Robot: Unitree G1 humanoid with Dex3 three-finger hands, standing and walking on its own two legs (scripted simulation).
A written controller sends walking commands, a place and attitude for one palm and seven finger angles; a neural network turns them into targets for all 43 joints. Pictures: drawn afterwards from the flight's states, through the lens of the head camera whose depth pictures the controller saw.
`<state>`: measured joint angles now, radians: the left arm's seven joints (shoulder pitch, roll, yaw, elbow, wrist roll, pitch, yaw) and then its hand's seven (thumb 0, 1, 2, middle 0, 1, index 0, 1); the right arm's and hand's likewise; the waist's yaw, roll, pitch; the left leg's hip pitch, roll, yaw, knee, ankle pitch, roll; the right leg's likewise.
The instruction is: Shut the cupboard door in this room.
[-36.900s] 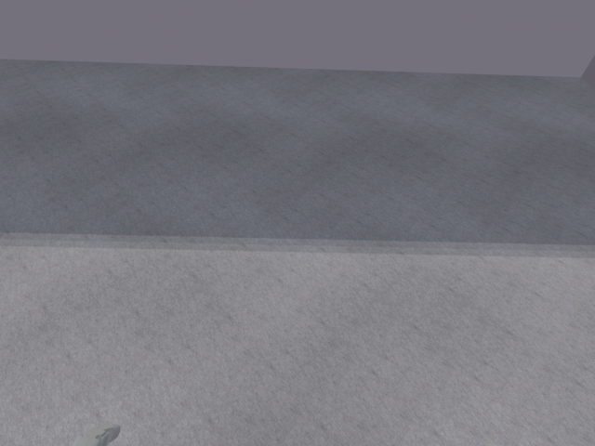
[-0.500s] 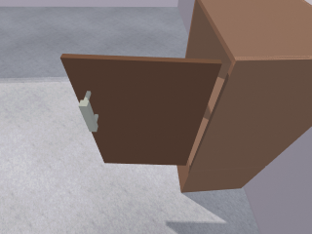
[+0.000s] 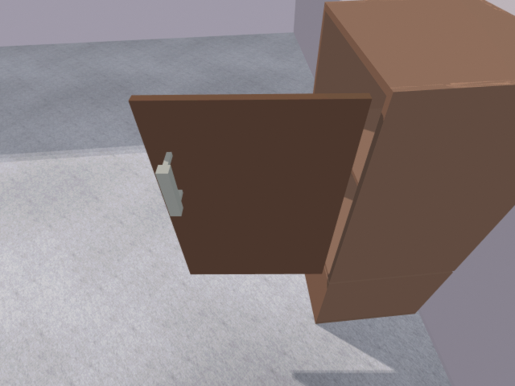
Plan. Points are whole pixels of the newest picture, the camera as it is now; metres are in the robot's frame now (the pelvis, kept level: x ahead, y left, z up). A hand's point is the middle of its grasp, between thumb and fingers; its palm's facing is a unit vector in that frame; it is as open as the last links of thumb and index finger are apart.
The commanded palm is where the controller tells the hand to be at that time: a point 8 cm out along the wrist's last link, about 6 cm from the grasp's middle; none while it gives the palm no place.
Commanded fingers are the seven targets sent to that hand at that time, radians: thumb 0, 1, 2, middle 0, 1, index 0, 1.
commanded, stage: come to a stop and stand still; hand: left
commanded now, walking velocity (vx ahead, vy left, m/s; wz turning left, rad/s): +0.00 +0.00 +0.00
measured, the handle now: (172, 184) +0.47 +0.20 +0.04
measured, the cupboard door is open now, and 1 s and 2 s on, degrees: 84 84 84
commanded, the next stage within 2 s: look again from close up in 1.50 s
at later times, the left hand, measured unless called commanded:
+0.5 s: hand out of the picture -0.04 +0.25 -0.17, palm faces +0.03 -0.99 -0.16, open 7.4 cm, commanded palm none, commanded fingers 0.00 0.90 0.90 -0.20 -0.30 -0.20 -0.30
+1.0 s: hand out of the picture -0.10 +0.36 -0.16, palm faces +0.08 -0.99 -0.15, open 7.4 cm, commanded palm none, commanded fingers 0.00 0.90 0.90 -0.20 -0.30 -0.20 -0.30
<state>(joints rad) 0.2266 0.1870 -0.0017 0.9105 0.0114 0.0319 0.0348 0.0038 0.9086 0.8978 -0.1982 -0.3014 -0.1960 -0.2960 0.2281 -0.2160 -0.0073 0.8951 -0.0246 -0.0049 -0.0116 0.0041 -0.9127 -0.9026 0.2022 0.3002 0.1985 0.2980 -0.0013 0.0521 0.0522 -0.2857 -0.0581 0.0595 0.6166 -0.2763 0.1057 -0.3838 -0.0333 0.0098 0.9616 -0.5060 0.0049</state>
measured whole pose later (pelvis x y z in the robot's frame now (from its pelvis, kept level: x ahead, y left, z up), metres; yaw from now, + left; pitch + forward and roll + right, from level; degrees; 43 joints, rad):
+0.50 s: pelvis -0.04 +0.08 +0.01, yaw +0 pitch +2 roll -4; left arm 0.35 0.17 0.02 0.99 0.02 0.05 0.03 0.00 0.91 0.90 -0.20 -0.30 -0.20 -0.30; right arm 0.41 -0.15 -0.01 1.04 -0.02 0.02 -0.03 0.01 -0.91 -0.90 0.20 0.30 0.20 0.30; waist -0.03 0.01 -0.03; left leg -0.30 -0.11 0.11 0.29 -0.05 0.13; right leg -0.26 0.01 -0.02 0.87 -0.43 -0.02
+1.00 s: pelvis -0.11 +0.18 +0.02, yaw +1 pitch -1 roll -3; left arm 0.33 0.17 0.04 0.99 0.02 0.03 0.02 0.00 0.91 0.90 -0.20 -0.30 -0.19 -0.30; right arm 0.26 -0.15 -0.03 1.04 -0.03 0.03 -0.03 0.02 -0.93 -0.90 0.21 0.30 0.20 0.30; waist 0.01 -0.01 -0.02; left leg -0.28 -0.09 0.06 0.27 -0.04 0.00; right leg -0.27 0.05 -0.02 0.90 -0.46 -0.04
